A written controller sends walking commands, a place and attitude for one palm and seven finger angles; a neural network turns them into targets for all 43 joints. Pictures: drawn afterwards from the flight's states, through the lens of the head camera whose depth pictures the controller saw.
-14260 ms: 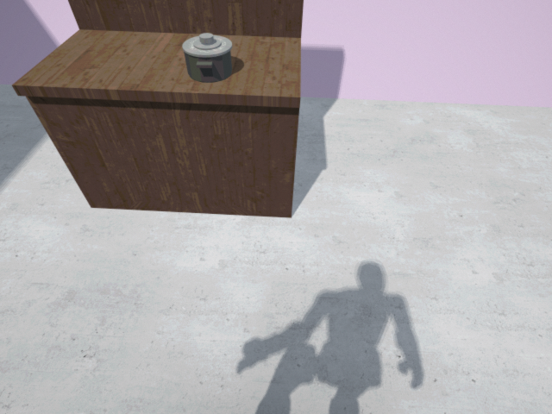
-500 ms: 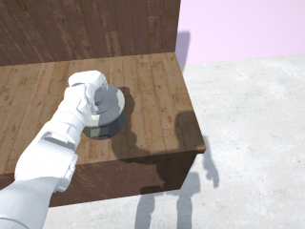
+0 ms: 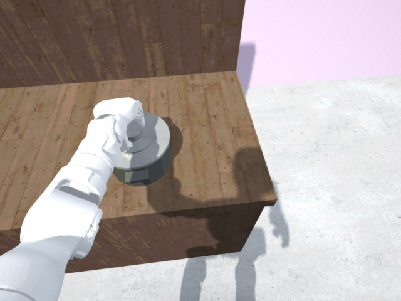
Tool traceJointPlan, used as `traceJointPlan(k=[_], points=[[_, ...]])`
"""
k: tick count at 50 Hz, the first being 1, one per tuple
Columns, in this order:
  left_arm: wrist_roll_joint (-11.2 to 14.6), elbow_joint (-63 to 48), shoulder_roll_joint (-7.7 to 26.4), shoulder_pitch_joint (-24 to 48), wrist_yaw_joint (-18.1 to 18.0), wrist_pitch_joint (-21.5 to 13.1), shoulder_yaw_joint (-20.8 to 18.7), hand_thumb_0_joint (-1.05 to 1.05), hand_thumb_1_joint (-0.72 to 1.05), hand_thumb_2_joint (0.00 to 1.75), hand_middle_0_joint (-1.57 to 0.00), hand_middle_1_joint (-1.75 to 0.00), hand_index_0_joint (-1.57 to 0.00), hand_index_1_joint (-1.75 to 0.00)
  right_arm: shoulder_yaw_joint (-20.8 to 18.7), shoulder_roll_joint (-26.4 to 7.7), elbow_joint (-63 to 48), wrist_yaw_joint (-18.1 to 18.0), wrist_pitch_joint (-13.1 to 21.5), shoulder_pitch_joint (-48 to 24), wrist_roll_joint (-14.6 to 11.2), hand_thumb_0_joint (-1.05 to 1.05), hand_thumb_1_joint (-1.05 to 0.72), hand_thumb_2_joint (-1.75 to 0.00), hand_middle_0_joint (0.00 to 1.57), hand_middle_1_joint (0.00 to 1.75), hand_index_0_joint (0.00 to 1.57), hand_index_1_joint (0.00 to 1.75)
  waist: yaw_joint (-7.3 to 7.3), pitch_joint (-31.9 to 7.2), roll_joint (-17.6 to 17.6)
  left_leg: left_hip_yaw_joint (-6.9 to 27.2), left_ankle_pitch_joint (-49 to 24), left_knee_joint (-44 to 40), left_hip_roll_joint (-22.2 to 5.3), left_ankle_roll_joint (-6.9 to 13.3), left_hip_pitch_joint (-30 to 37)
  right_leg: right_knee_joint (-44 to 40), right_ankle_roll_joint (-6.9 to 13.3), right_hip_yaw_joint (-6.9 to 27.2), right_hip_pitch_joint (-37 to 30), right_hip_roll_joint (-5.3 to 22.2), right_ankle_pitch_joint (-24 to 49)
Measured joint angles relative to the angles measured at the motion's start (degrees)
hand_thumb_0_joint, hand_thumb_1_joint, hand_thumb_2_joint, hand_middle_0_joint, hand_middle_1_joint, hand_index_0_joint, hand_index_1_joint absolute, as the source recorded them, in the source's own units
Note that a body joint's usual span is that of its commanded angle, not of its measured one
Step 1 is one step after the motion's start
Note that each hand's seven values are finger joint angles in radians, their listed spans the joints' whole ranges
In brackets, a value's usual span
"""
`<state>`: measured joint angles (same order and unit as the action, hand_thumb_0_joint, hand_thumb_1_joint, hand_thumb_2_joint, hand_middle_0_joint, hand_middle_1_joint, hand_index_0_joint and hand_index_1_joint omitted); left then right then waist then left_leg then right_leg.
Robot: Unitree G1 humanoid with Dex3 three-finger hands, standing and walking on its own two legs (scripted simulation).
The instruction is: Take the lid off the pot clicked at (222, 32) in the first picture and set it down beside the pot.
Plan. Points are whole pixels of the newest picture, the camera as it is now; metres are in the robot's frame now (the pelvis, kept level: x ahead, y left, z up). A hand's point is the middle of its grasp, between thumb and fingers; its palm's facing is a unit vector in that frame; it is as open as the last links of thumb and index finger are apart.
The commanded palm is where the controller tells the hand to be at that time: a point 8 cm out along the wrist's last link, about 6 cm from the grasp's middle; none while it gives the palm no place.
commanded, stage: close the fingers and squeeze the knob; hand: left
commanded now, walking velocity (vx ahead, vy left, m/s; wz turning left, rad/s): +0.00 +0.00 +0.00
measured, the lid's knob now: (132, 131) +0.49 +0.14 +0.03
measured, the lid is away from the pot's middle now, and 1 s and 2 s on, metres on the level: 0.00 0.00 0.01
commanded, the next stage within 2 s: lift the lid straight up in 0.80 s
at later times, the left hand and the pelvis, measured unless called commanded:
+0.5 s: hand (125, 136) +0.46 +0.15 +0.05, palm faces -0.37 -0.06 -0.93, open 8.3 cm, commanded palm +0.46 +0.14 +0.10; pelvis +0.00 -0.01 +0.00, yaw +1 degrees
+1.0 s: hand (126, 137) +0.45 +0.14 +0.05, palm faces -0.38 -0.07 -0.92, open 8.3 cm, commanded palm +0.47 +0.15 +0.11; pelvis -0.01 -0.01 +0.00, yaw +0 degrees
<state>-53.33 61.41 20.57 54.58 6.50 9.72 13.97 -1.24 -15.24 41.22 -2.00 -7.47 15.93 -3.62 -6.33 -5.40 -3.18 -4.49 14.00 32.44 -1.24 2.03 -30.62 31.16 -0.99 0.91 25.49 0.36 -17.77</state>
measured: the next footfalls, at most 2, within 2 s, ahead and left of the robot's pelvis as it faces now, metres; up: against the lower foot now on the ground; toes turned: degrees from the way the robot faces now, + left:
none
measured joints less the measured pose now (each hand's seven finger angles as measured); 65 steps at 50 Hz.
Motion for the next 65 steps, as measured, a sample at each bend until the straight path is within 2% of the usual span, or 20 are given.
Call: traceJointPlan(k=[14,41,65], points=[[0.4,-0.8,-1.3,-0.9,-0.7,1.1,1.3,0.02,0.20,0.86,-0.64,-1.02,-0.53,-0.94,0.0,0.2,0.0,0.3,-0.6,-1.2,-0.1,0.00,-0.91,-0.90,0.20,0.30,0.20,0.30,0.67,0.0,-0.2,0.4,-0.1,-0.2,0.1,-0.2,0.9,0.0,0.2,-0.4,-0.9,0.1,-0.2],[0.4,-0.1,-0.7,-0.5,0.1,0.5,1.3,0.05,0.26,0.87,-0.77,-1.10,-0.50,-0.93,0.1,-0.4,0.8,-0.7,-0.2,-0.6,-0.2,0.00,-0.91,-0.90,0.20,0.30,0.20,0.30,0.26,0.5,0.0,0.8,-0.7,-0.5,-0.2,-0.5,1.0,-0.1,0.5,-0.7,-1.0,-0.3,0.2],[0.7,-1.7,-0.4,-1.4,0.4,0.1,0.2,0.08,0.31,0.86,-0.94,-1.17,-0.47,-0.90,0.4,0.1,1.2,-1.6,3.4,0.5,-0.4,0.00,-0.91,-0.90,0.20,0.30,0.20,0.30,-0.37,1.4,-0.4,0.3,-1.1,-2.2,0.2,-0.2,2.7,-1.9,0.2,-0.3,-2.7,0.1,0.9]])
